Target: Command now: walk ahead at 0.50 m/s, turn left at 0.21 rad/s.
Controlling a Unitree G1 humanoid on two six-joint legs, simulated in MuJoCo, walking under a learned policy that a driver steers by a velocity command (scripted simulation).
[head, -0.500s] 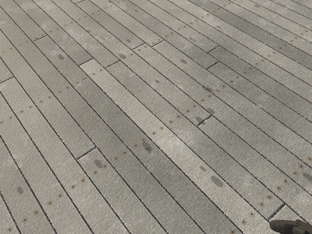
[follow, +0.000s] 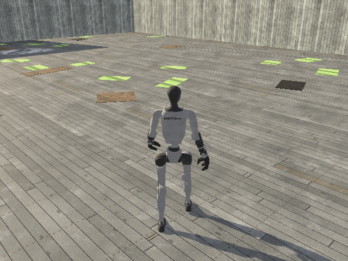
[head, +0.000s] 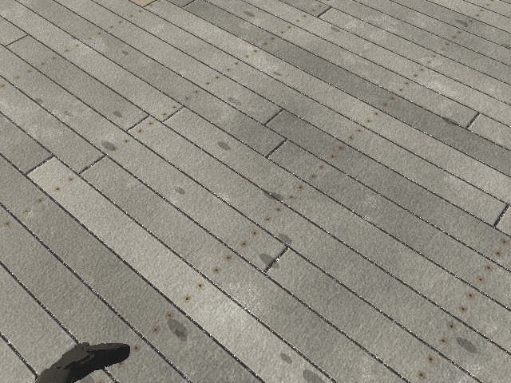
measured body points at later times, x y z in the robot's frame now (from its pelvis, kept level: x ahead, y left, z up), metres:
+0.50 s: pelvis +0.24 +0.00 -0.01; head +0.27 +0.02 +0.44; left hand +0.24 +0.30 -0.13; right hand +0.49 -0.19 -0.09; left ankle +0.35 +0.14 -0.72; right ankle +0.17 -0.14 -0.74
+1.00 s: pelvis +0.32 +0.01 -0.01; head +0.35 +0.00 +0.44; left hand +0.37 +0.32 -0.11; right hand +0.53 -0.22 -0.12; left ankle +0.35 +0.13 -0.74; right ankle +0.32 -0.10 -0.73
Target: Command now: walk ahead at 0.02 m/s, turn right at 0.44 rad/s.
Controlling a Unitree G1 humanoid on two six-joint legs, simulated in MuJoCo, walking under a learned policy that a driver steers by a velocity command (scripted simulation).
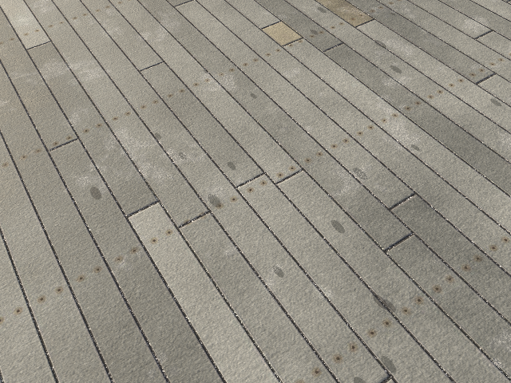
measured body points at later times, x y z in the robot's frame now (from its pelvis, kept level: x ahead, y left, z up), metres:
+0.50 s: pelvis +0.02 +0.00 +0.00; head +0.05 +0.00 +0.45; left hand +0.24 +0.24 -0.10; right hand +0.10 -0.31 -0.10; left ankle +0.06 +0.12 -0.74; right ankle -0.02 -0.11 -0.73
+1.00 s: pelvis +0.01 -0.02 +0.00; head +0.02 -0.02 +0.45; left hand +0.18 +0.21 -0.12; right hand +0.04 -0.30 -0.13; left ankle +0.06 +0.12 -0.73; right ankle -0.04 -0.13 -0.73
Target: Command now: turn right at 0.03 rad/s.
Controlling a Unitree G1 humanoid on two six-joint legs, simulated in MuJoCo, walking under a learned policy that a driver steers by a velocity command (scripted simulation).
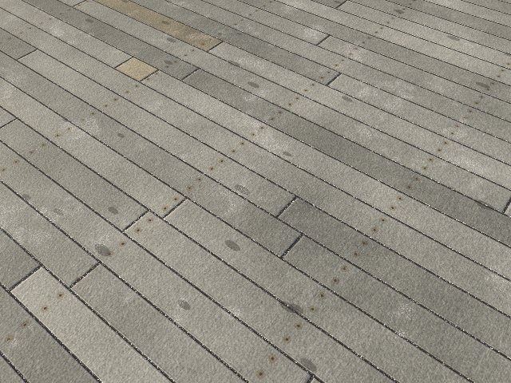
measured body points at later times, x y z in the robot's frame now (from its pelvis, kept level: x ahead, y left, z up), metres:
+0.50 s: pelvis +0.00 -0.01 +0.00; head +0.01 -0.01 +0.45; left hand +0.06 +0.26 -0.14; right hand +0.05 -0.27 -0.15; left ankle +0.01 +0.14 -0.74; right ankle -0.02 -0.12 -0.74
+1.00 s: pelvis +0.09 +0.04 +0.01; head +0.09 +0.06 +0.46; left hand +0.17 +0.30 -0.13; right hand +0.03 -0.21 -0.13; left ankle +0.02 +0.13 -0.74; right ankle +0.07 -0.11 -0.66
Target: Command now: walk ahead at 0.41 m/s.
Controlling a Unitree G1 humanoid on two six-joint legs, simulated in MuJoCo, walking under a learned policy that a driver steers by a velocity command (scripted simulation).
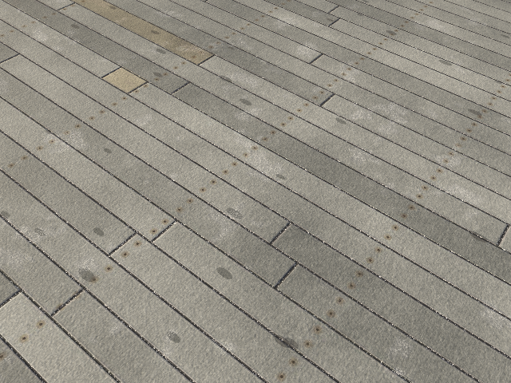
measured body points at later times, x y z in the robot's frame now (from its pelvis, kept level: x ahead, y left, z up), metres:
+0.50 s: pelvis +0.27 -0.06 +0.00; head +0.29 -0.06 +0.45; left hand +0.33 +0.20 -0.14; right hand +0.36 -0.33 -0.13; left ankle +0.27 +0.10 -0.66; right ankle +0.30 -0.14 -0.74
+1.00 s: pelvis +0.57 +0.02 -0.01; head +0.60 +0.04 +0.44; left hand +0.62 +0.31 -0.14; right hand +0.72 -0.22 -0.12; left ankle +0.61 +0.09 -0.75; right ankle +0.53 -0.14 -0.65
